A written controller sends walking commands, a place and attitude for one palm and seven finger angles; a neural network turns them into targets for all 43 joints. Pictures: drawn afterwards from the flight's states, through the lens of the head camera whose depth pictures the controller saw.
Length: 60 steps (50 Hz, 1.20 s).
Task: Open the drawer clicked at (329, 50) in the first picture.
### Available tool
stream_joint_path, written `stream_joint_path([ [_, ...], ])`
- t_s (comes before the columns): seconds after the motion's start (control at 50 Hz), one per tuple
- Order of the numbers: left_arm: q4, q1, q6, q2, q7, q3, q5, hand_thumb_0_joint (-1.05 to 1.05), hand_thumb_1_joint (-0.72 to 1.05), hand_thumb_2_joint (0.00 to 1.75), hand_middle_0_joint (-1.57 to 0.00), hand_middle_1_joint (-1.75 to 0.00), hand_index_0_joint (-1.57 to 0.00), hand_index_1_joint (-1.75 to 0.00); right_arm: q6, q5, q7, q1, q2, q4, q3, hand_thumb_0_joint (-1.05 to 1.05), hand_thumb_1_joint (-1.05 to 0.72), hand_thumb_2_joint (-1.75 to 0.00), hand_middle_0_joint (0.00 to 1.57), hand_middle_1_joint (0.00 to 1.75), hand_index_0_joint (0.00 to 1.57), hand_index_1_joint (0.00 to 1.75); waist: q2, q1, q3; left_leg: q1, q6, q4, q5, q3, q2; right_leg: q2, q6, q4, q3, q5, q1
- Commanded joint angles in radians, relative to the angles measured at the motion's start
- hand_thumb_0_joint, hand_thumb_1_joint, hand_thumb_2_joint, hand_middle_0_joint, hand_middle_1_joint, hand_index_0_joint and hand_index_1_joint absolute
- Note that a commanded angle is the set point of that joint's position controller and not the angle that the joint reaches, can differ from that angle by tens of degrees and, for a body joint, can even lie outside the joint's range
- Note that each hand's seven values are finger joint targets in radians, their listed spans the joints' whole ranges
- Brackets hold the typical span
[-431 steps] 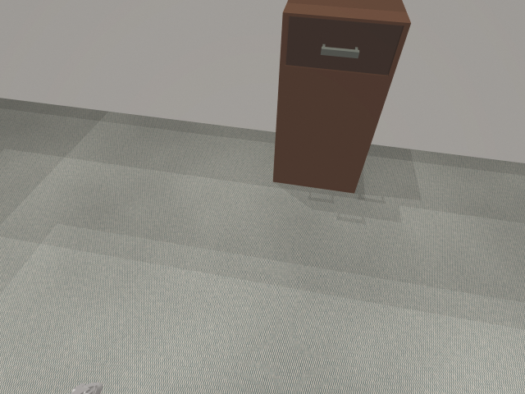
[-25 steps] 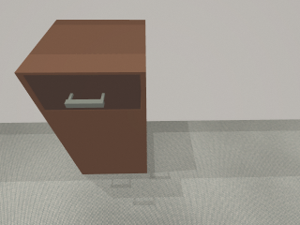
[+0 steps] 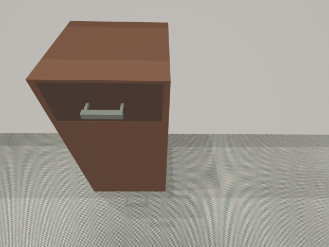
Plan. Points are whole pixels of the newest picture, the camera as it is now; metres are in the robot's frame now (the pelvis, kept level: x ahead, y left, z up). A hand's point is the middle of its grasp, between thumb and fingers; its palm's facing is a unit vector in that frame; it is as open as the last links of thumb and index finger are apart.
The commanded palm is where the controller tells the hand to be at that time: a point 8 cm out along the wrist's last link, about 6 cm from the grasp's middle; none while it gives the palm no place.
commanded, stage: raise the hand with hooked fingers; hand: left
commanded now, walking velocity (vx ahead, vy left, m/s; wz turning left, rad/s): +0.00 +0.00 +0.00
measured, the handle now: (103, 110) +0.52 +0.26 -0.01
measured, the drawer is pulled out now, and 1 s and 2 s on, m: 0.00 0.00 0.00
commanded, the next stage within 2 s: move the hooked fingers above the handle in 1.82 s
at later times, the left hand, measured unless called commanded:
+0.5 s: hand (81, 232) +0.16 +0.21 -0.04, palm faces +0.05 -0.06 -1.00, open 9.5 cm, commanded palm +0.15 +0.21 +0.02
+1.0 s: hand (82, 184) +0.24 +0.22 +0.04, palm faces +0.09 -0.07 -0.99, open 12.4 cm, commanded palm +0.22 +0.22 +0.10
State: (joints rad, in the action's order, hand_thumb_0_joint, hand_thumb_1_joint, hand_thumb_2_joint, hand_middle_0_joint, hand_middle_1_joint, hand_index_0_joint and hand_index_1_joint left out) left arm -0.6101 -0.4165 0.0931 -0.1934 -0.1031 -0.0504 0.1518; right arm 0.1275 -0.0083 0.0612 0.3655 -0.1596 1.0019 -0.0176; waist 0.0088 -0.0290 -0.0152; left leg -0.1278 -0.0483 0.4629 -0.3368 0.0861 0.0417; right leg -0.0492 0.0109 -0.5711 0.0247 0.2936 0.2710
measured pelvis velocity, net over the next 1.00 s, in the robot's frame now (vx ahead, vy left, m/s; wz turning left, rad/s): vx -0.01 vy -0.03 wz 0.03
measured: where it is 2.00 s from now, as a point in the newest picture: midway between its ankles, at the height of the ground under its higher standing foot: outside the picture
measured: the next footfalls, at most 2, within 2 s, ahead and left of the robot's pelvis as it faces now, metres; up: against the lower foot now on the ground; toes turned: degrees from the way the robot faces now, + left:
none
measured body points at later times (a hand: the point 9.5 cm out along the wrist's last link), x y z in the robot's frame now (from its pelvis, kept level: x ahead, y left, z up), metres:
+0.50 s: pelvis -0.02 -0.05 -0.04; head +0.00 -0.06 +0.41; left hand +0.15 +0.21 +0.01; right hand +0.26 -0.24 -0.09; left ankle -0.05 +0.08 -0.74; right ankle +0.00 -0.12 -0.74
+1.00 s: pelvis -0.01 -0.03 -0.01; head +0.02 -0.07 +0.44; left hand +0.23 +0.22 +0.09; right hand +0.18 -0.27 -0.12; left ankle -0.05 +0.08 -0.74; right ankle +0.00 -0.12 -0.74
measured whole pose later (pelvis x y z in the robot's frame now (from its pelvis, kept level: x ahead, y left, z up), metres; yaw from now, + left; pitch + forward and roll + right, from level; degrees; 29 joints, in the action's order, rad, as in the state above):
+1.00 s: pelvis -0.01 -0.03 -0.01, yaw +2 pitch +5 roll +1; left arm -0.01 -0.16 0.03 -0.39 -0.30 -0.04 0.99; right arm -0.07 0.02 0.02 0.15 -0.27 0.64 0.06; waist -0.06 -0.07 0.04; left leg -0.31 -0.01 0.58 -0.36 0.05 0.01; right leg 0.01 0.05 -0.63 0.04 0.30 0.42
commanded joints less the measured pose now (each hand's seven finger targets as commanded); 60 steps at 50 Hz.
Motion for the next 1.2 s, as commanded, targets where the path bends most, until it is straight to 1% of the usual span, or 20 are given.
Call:
stream_joint_path([
  [0.0, 0.676, 0.134, -0.024, -0.102, -0.137, -0.068, 0.23, 0.0, 0.78, 0.85, -0.21, -0.37, -0.21, -0.37, 0.214, 0.001, 0.014, -0.196, -0.186, -0.293, 0.051, 0.0, -0.9, -0.9, 0.2, 0.3, 0.2, 0.3, -0.132, 0.037, 0.042, -0.069, 0.08, -0.035, 0.586, -0.133, -0.097, 0.053, 0.029, -0.027, 0.028, -0.021, 0.152],
  [0.02, 0.678, 0.111, -0.033, -0.188, -0.161, -0.026, 0.351, 0.0, 0.76, 0.84, -0.21, -0.39, -0.21, -0.39, 0.191, 0.027, 0.003, -0.199, -0.222, -0.328, 0.056, 0.0, -0.9, -0.9, 0.2, 0.3, 0.2, 0.3, -0.091, 0.04, 0.081, -0.129, 0.069, 0.017, 0.483, -0.145, -0.076, 0.062, 0.047, 0.016, -0.007, -0.086, 0.137],
  [0.04, 0.659, 0.032, -0.034, -0.188, -0.186, -0.017, 0.445, 0.0, 0.74, 0.83, -0.21, -0.4, -0.21, -0.4, 0.16, 0.046, -0.011, -0.23, -0.224, -0.385, 0.057, 0.0, -0.9, -0.9, 0.2, 0.3, 0.2, 0.3, -0.033, 0.02, 0.098, -0.196, 0.064, 0.036, 0.376, -0.16, -0.059, 0.067, 0.059, 0.028, -0.036, -0.071, 0.128],
  [0.06, 0.655, -0.066, -0.038, -0.198, -0.21, 0.019, 0.529, 0.0, 0.71, 0.82, -0.21, -0.42, -0.21, -0.42, 0.127, 0.049, -0.03, -0.238, -0.223, -0.436, 0.072, 0.0, -0.9, -0.9, 0.2, 0.3, 0.2, 0.3, 0.025, -0.016, 0.149, -0.224, 0.054, 0.064, 0.386, -0.147, -0.043, 0.081, 0.067, 0.017, -0.074, -0.081, 0.091],
  [0.08, 0.579, -0.152, -0.038, -0.157, -0.234, -0.008, 0.636, 0.0, 0.69, 0.81, -0.22, -0.43, -0.22, -0.43, 0.08, 0.055, -0.05, -0.242, -0.209, -0.46, 0.08, 0.0, -0.9, -0.9, 0.2, 0.3, 0.2, 0.3, 0.167, -0.025, 0.154, -0.273, 0.056, 0.089, 0.346, -0.128, -0.044, 0.092, 0.067, -0.012, -0.059, -0.018, 0.133],
  [0.1, 0.524, -0.247, -0.044, -0.074, -0.248, -0.069, 0.707, 0.0, 0.67, 0.8, -0.22, -0.45, -0.22, -0.45, 0.034, 0.061, -0.07, -0.28, -0.21, -0.508, 0.085, 0.0, -0.9, -0.9, 0.2, 0.3, 0.2, 0.3, 0.231, -0.039, 0.073, -0.338, 0.055, 0.098, 0.254, -0.109, -0.04, 0.094, 0.068, -0.013, -0.049, 0.043, 0.189],
  [0.14, 0.563, -0.3, -0.087, -0.078, -0.277, -0.058, 0.815, 0.0, 0.62, 0.78, -0.22, -0.48, -0.22, -0.48, -0.043, 0.062, -0.108, -0.346, -0.218, -0.591, 0.093, 0.0, -0.9, -0.9, 0.2, 0.3, 0.2, 0.3, 0.182, -0.072, 0.066, -0.391, 0.052, 0.121, 0.13, -0.074, -0.02, 0.094, 0.081, -0.027, -0.075, 0.082, 0.207],
  [0.16, 0.578, -0.29, -0.112, -0.124, -0.296, -0.013, 0.855, 0.0, 0.6, 0.77, -0.22, -0.5, -0.22, -0.5, -0.071, 0.053, -0.122, -0.369, -0.214, -0.61, 0.09, 0.0, -0.9, -0.9, 0.2, 0.3, 0.2, 0.3, 0.152, -0.095, 0.085, -0.404, 0.051, 0.132, 0.128, -0.071, -0.009, 0.092, 0.089, -0.042, -0.103, 0.055, 0.18],
  [0.2, 0.652, -0.23, -0.147, -0.196, -0.345, 0.057, 0.924, 0.0, 0.55, 0.75, -0.22, -0.53, -0.22, -0.53, -0.112, 0.05, -0.134, -0.402, -0.201, -0.65, 0.082, 0.0, -0.9, -0.9, 0.2, 0.3, 0.2, 0.3, 0.087, -0.112, 0.177, -0.4, 0.046, 0.165, 0.12, -0.062, 0.003, 0.08, 0.089, -0.079, -0.119, 0.011, 0.155],
  [0.24, 0.689, -0.092, -0.154, -0.249, -0.404, 0.108, 0.991, 0.0, 0.5, 0.73, -0.23, -0.55, -0.23, -0.55, -0.141, 0.056, -0.134, -0.402, -0.187, -0.654, 0.08, 0.0, -0.9, -0.9, 0.2, 0.3, 0.2, 0.3, 0.078, -0.101, 0.216, -0.42, 0.037, 0.202, 0.106, -0.065, 0.012, 0.079, 0.082, -0.1, -0.158, -0.006, 0.185],
  [0.32, 0.821, 0.148, -0.125, -0.286, -0.478, 0.126, 0.98, 0.0, 0.41, 0.69, -0.24, -0.62, -0.24, -0.62, -0.157, 0.064, -0.108, -0.365, -0.171, -0.646, 0.099, 0.0, -0.9, -0.9, 0.2, 0.3, 0.2, 0.3, -0.015, -0.046, 0.343, -0.336, 0.017, 0.281, 0.115, -0.083, 0.017, 0.064, 0.07, -0.114, -0.211, -0.049, 0.238],
  [0.36, 0.872, 0.33, -0.122, -0.323, -0.482, 0.124, 0.971, 0.0, 0.36, 0.67, -0.24, -0.64, -0.24, -0.64, -0.161, 0.073, -0.087, -0.37, -0.168, -0.624, 0.09, 0.0, -0.9, -0.9, 0.2, 0.3, 0.2, 0.3, -0.038, 0.003, 0.343, -0.317, 0.01, 0.31, 0.106, -0.097, 0.018, 0.064, 0.059, -0.117, -0.206, -0.047, 0.262],
  [0.4, 0.83, 0.325, -0.118, -0.316, -0.458, 0.09, 0.954, 0.0, 0.32, 0.65, -0.24, -0.68, -0.24, -0.68, -0.151, 0.072, -0.076, -0.377, -0.164, -0.616, 0.083, 0.0, -0.9, -0.9, 0.2, 0.3, 0.2, 0.3, -0.062, 0.016, 0.335, -0.294, 0.006, 0.313, 0.101, -0.082, 0.018, 0.058, 0.053, -0.092, -0.196, -0.054, 0.255],
  [0.44, 0.823, 0.333, -0.104, -0.325, -0.416, 0.074, 0.932, 0.0, 0.27, 0.63, -0.25, -0.7, -0.25, -0.7, -0.151, 0.071, -0.068, -0.393, -0.163, -0.609, 0.073, 0.0, -0.9, -0.9, 0.2, 0.3, 0.2, 0.3, -0.08, 0.012, 0.342, -0.289, 0.004, 0.288, 0.127, -0.076, 0.015, 0.056, 0.046, -0.083, -0.165, -0.117, 0.185],
  [0.56, 0.728, 0.232, -0.026, -0.318, -0.259, 0.07, 0.862, 0.0, 0.13, 0.57, -0.25, -0.8, -0.25, -0.8, -0.163, 0.052, -0.047, -0.41, -0.157, -0.596, 0.042, 0.0, -0.9, -0.9, 0.2, 0.3, 0.2, 0.3, 0.031, -0.029, 0.241, -0.337, 0.008, 0.176, 0.147, -0.073, 0.012, 0.047, 0.028, 0.003, -0.171, -0.184, 0.0],
  [0.66, 0.755, 0.211, -0.058, -0.373, -0.207, 0.139, 0.855, 0.0, 0.01, 0.52, -0.26, -0.87, -0.26, -0.87, -0.155, 0.05, -0.043, -0.393, -0.158, -0.591, 0.037, 0.0, -0.9, -0.9, 0.2, 0.3, 0.2, 0.3, 0.043, -0.073, 0.238, -0.332, 0.011, 0.108, 0.174, -0.068, 0.008, 0.035, 0.025, 0.028, -0.168, -0.209, -0.097],
  [0.76, 0.803, 0.301, -0.097, -0.395, -0.238, 0.174, 0.848, 0.0, -0.1, 0.47, -0.27, -0.94, -0.27, -0.94, -0.14, 0.045, -0.041, -0.372, -0.163, -0.577, 0.057, 0.0, -0.9, -0.9, 0.2, 0.3, 0.2, 0.3, 0.046, -0.068, 0.287, -0.298, 0.008, 0.094, 0.203, -0.074, 0.014, 0.03, 0.023, 0.03, -0.157, -0.248, -0.128],
  [0.88, 0.818, 0.404, -0.086, -0.372, -0.256, 0.129, 0.844, 0.0, -0.24, 0.41, -0.28, -1.03, -0.28, -1.03, -0.131, 0.034, -0.042, -0.365, -0.175, -0.547, 0.079, 0.0, -0.9, -0.9, 0.2, 0.3, 0.2, 0.3, -0.024, -0.052, 0.315, -0.218, 0.01, 0.078, 0.262, -0.071, 0.011, 0.036, 0.03, 0.018, -0.097, -0.275, -0.093],
  [0.98, 0.795, 0.488, -0.034, -0.392, -0.204, 0.112, 0.834, 0.0, -0.36, 0.36, -0.29, -1.11, -0.29, -1.11, -0.141, 0.017, -0.035, -0.382, -0.182, -0.545, 0.073, 0.0, -0.9, -0.9, 0.2, 0.3, 0.2, 0.3, 0.013, -0.057, 0.27, -0.184, 0.009, 0.036, 0.271, -0.068, 0.004, 0.04, 0.029, 0.045, -0.067, -0.256, -0.098],
  [1.18, 0.766, 0.69, 0.033, -0.419, -0.069, 0.078, 0.828, 0.0, -0.5, 0.3, -0.3, -1.2, -0.3, -1.2, -0.178, 0.004, -0.033, -0.393, -0.177, -0.543, 0.041, 0.0, -0.9, -0.9, 0.2, 0.3, 0.2, 0.3, -0.038, -0.059, 0.223, -0.097, 0.022, -0.045, 0.34, -0.076, -0.011, 0.052, 0.037, 0.096, -0.026, -0.276, -0.15],
])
